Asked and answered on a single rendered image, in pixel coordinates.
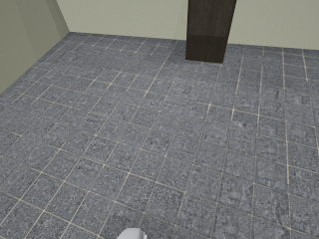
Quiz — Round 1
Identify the cupboard door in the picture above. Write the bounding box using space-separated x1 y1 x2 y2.
188 0 234 37

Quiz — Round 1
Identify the robot left thigh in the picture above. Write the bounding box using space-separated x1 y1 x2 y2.
117 228 148 239

